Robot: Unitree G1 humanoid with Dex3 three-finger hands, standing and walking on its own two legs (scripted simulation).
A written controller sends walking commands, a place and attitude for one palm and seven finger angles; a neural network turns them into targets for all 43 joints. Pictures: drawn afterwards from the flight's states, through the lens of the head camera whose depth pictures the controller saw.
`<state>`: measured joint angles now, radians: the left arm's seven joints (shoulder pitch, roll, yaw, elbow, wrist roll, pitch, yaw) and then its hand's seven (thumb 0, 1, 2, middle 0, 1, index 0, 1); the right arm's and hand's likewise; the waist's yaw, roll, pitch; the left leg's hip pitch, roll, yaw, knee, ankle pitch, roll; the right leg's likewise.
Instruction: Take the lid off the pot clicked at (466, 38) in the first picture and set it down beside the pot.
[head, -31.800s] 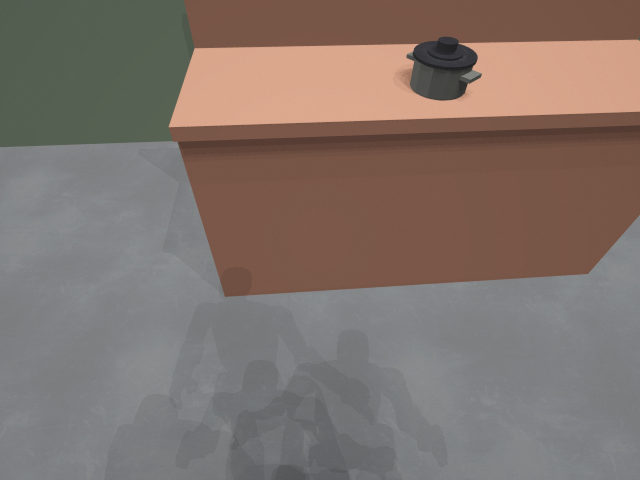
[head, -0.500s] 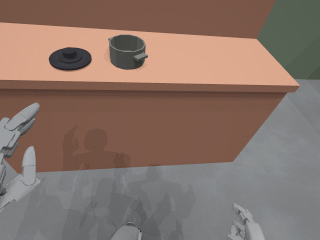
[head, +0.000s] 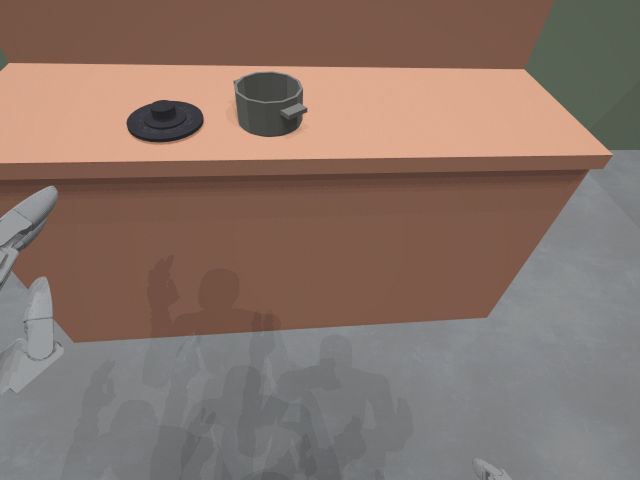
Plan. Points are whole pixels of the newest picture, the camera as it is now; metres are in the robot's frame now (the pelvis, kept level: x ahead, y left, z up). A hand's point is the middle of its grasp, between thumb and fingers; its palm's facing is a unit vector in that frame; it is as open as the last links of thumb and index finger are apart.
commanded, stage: stop stepping back and stand still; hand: left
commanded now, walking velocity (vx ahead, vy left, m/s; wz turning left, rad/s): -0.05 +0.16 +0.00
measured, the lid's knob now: (163, 109) +0.81 +0.40 +0.03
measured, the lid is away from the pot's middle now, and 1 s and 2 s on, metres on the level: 0.23 0.23 0.23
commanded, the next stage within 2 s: let the arm hang, fingers relaxed in 0.54 s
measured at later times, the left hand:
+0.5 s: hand out of the picture +0.08 +0.20 -0.17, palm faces +0.13 -0.98 -0.17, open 6.8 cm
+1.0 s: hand out of the picture +0.05 +0.20 -0.16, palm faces +0.09 -0.98 -0.20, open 7.3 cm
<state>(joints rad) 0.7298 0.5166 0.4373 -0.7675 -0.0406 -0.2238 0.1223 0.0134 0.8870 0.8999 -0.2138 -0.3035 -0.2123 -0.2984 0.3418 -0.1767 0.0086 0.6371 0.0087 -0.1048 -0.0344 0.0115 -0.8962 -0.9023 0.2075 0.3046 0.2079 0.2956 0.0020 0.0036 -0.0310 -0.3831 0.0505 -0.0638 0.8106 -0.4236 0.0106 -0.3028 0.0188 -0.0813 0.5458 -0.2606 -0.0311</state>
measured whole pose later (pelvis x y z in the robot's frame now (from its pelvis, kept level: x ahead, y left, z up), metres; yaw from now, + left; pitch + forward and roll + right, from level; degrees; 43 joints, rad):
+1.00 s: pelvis +0.04 +0.02 +0.01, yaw +4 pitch -1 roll -1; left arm 0.24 0.15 0.02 1.09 0.01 0.02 0.04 0.01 0.93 0.90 -0.20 -0.30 -0.20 -0.30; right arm 0.29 -0.14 -0.03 1.08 -0.01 0.02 -0.02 0.01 -0.91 -0.90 0.20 0.30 0.20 0.29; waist -0.02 0.02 0.05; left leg -0.24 0.04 0.02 0.50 -0.24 -0.01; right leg -0.15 -0.07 -0.11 0.45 -0.29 0.03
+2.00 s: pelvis +0.06 +0.01 +0.01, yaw +4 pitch -1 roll +0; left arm 0.26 0.13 0.04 1.12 0.01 0.00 0.04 0.01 0.93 0.90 -0.20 -0.30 -0.20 -0.29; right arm 0.30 -0.13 -0.04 1.11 -0.01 0.01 -0.04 0.01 -0.91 -0.90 0.20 0.30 0.20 0.29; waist -0.02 0.02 0.05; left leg -0.19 0.05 0.02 0.48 -0.27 -0.03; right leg -0.09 -0.05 -0.11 0.43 -0.32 0.02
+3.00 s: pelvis +0.06 +0.01 +0.01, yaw +4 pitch -1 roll +0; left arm 0.28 0.12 0.04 1.12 0.00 0.00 0.04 0.01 0.93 0.90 -0.20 -0.30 -0.20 -0.29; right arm 0.30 -0.11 -0.04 1.12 -0.01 0.00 -0.04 0.00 -0.91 -0.90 0.20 0.30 0.20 0.29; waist -0.02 0.02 0.05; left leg -0.19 0.06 0.02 0.46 -0.26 -0.04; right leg -0.09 -0.05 -0.11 0.42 -0.31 0.02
